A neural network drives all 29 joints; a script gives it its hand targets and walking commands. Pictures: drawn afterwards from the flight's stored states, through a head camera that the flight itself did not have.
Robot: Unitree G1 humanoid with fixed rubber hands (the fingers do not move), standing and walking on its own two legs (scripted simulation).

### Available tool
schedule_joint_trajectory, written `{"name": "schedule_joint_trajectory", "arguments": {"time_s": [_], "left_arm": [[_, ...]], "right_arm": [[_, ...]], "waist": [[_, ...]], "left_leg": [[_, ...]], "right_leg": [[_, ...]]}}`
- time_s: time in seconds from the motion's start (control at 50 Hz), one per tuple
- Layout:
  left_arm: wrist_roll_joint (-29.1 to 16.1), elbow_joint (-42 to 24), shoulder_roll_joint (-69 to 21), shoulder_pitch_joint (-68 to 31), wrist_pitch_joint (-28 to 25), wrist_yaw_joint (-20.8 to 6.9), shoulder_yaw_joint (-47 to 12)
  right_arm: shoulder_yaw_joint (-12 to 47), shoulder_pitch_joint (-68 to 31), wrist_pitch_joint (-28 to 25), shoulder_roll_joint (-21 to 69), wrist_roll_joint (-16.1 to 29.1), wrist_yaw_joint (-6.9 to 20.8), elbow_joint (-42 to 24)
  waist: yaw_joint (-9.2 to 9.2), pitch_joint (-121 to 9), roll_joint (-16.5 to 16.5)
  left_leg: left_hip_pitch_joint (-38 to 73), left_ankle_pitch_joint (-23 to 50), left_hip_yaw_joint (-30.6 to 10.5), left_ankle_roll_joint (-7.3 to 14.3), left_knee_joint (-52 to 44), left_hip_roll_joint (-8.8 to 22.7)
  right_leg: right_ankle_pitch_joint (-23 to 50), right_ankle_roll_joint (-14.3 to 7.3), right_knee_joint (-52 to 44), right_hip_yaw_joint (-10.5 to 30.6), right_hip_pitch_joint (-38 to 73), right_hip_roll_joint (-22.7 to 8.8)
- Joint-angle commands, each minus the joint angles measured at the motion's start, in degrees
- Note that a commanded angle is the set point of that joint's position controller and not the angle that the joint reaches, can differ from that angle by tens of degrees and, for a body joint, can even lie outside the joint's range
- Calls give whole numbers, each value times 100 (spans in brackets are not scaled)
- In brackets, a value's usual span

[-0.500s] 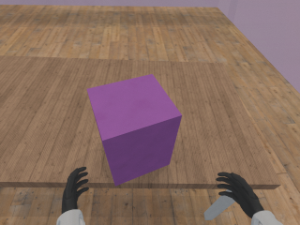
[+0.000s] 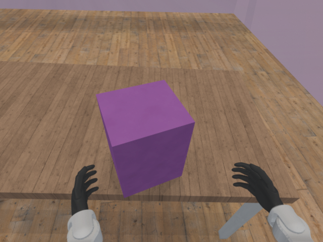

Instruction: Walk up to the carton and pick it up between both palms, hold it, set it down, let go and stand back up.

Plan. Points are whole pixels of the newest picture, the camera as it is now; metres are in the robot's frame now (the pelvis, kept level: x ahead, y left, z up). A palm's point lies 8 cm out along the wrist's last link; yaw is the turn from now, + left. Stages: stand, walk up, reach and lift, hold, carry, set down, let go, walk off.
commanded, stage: reach and lift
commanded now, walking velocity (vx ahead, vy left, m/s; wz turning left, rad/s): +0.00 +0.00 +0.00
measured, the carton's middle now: (143, 140) +0.39 +0.04 +0.02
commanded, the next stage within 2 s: none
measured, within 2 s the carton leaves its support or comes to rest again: neither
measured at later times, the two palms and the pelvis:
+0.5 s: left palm (77, 187) +0.24 +0.18 +0.06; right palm (251, 174) +0.26 -0.21 +0.06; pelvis +0.00 +0.01 +0.00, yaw +0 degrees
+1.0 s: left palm (75, 141) +0.32 +0.19 +0.12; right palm (237, 125) +0.37 -0.20 +0.11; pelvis +0.00 +0.01 +0.01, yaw +0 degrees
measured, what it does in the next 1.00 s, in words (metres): stands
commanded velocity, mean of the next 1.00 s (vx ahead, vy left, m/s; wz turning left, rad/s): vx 0.00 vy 0.00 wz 0.00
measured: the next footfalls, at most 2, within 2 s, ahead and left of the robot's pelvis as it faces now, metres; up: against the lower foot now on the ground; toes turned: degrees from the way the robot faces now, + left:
none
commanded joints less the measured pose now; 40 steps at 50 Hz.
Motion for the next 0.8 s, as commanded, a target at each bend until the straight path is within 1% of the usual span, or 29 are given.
{"name": "schedule_joint_trajectory", "arguments": {"time_s": [0.0,0.04,0.06,0.1,0.14,0.18,0.22,0.26,0.28,0.34,0.4,0.44,0.48,0.52,0.56,0.62,0.68,0.7,0.74,0.78], "left_arm": [[-184,-2030,-232,-1439,414,66,-401],[-122,-2232,-265,-1319,637,20,-309],[-107,-2365,-276,-1251,730,-7,-281],[-93,-2643,-260,-1074,869,-68,-241],[-112,-2953,-216,-923,932,-118,-227],[-146,-3273,-132,-803,973,-161,-200],[-173,-3452,-56,-808,1031,-202,-142],[-164,-3511,-11,-923,1115,-230,-80],[-154,-3527,4,-1000,1169,-235,-53],[-166,-3578,123,-1300,1362,-218,18],[-289,-3664,352,-1716,1594,-156,106],[-410,-3612,532,-2217,1768,-97,209],[-516,-3383,686,-2868,1967,-20,333],[-571,-3131,737,-3417,2200,91,432],[-579,-2840,677,-3728,2528,188,518],[-502,-2047,507,-4084,3102,205,662],[-332,-1128,471,-4459,3588,90,949],[-251,-908,487,-4594,3712,48,1063],[-108,-718,537,-4978,3848,-15,1259],[-65,-833,545,-5328,3836,-25,1350]], "right_arm": [[-521,-1496,358,-1107,264,-212,-1254],[-441,-1456,449,-1180,373,-294,-1344],[-411,-1433,471,-1222,428,-346,-1452],[-333,-1358,476,-1301,515,-473,-1776],[-243,-1306,438,-1342,560,-601,-2182],[-162,-1297,413,-1364,579,-721,-2595],[-118,-1349,439,-1347,569,-806,-2808],[-124,-1442,516,-1320,553,-841,-2781],[-142,-1511,569,-1313,555,-840,-2706],[-200,-1809,751,-1264,564,-830,-2621],[-308,-2259,923,-1249,558,-853,-2835],[-370,-2749,1085,-1187,515,-891,-2936],[-431,-3317,1316,-1101,423,-916,-2838],[-489,-3723,1577,-1032,344,-894,-2577],[-495,-4006,1884,-995,362,-841,-2210],[-474,-4417,2329,-1013,435,-779,-1227],[-404,-4827,2687,-1056,477,-759,-154],[-361,-4972,2786,-1065,485,-762,120],[-298,-5347,2919,-1072,513,-772,432],[-257,-5698,2949,-1086,547,-787,469]], "waist": [[706,-417,-152],[698,-588,-138],[677,-700,-135],[611,-808,-149],[574,-828,-158],[572,-941,-208],[572,-1070,-234],[583,-1176,-168],[607,-1236,-111],[719,-1344,55],[830,-1399,68],[908,-1481,0],[978,-1448,-69],[1013,-1276,-78],[1029,-1171,-8],[958,-805,89],[844,-354,85],[833,-270,77],[839,-316,79],[909,-675,72]], "left_leg": [[494,-168,208,303,-734,-218],[788,473,198,278,-665,-235],[949,848,183,260,-608,-254],[1136,1617,128,227,-463,-309],[1185,2269,77,200,-334,-361],[1225,2772,52,171,-237,-403],[1267,2920,29,161,-222,-416],[1359,2841,4,157,-266,-392],[1435,2770,1,153,-290,-370],[1690,2513,11,120,-357,-302],[1685,2189,56,89,-391,-281],[1414,1685,130,94,-462,-296],[926,876,211,115,-593,-306],[352,10,242,123,-766,-284],[-3,-477,221,109,-872,-225],[-249,-792,190,93,-993,-144],[-201,-746,164,96,-1040,-130],[-165,-672,162,99,-1056,-137],[-70,-521,173,121,-1072,-161],[141,-237,196,148,-1033,-173]], "right_leg": [[-397,9,-1582,732,719,-198],[448,10,-1531,608,944,-115],[1009,15,-1475,542,1067,-60],[2240,26,-1309,477,1302,44],[3225,60,-1163,482,1465,91],[3952,102,-1055,512,1654,110],[4226,130,-1024,542,1765,95],[4027,117,-1077,563,1720,68],[3771,93,-1130,567,1649,59],[2735,7,-1327,527,1329,51],[1795,-31,-1474,520,1131,30],[1186,-3,-1520,581,1153,-42],[403,40,-1552,718,1154,-162],[-506,69,-1571,908,1104,-287],[-1084,80,-1547,1032,1138,-330],[-1405,64,-1587,1057,1131,-323],[-1453,20,-1708,945,972,-292],[-1421,6,-1751,909,942,-285],[-1334,-9,-1821,866,959,-277],[-979,-11,-1806,792,1063,-242]]}}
